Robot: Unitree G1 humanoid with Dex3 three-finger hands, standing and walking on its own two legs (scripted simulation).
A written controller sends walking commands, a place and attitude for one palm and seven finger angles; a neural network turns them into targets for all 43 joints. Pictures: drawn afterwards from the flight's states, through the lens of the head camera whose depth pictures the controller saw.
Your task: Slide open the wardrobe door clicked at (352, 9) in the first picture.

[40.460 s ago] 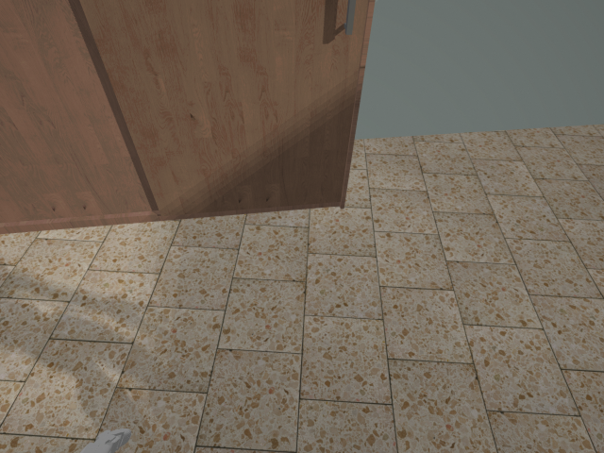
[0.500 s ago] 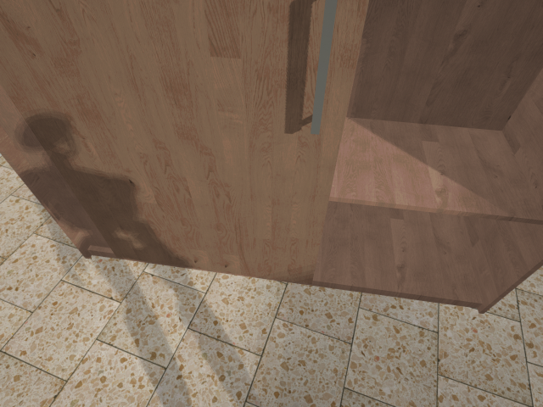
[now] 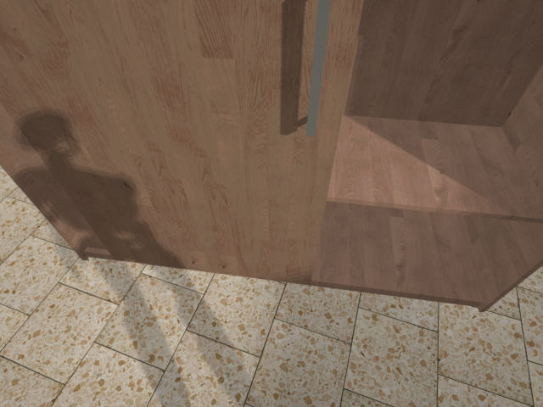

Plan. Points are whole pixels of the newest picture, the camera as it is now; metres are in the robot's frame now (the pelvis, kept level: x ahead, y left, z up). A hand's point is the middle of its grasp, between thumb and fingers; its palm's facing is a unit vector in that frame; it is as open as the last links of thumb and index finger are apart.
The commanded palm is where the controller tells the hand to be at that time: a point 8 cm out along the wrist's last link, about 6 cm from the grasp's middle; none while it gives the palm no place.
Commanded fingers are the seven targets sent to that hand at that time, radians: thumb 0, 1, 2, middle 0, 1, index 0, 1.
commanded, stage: look to check the result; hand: right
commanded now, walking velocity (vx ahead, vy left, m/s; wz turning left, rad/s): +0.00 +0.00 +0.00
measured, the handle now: (317, 65) +0.65 -0.04 +0.18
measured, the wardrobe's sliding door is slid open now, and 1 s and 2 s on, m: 0.66 0.66 0.66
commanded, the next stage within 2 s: stand and wait in 0.06 s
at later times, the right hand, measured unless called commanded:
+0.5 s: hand out of the picture +0.01 -0.17 -0.18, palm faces +0.00 +0.99 -0.17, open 7.4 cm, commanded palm none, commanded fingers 0.00 -0.90 -0.90 0.20 0.30 0.20 0.30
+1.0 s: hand out of the picture +0.01 -0.17 -0.18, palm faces -0.01 +0.99 -0.16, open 7.4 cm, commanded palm none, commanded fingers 0.00 -0.90 -0.90 0.20 0.30 0.20 0.30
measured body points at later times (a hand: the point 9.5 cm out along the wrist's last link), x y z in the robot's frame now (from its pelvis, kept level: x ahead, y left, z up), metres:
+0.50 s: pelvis +0.01 +0.00 +0.00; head +0.03 -0.01 +0.45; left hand +0.01 +0.22 -0.16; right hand +0.01 -0.22 -0.17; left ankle -0.03 +0.12 -0.74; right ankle +0.03 -0.07 -0.74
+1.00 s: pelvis +0.02 +0.00 +0.00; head +0.04 -0.01 +0.45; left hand +0.02 +0.22 -0.16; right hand +0.01 -0.22 -0.17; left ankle -0.03 +0.12 -0.74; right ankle +0.03 -0.07 -0.74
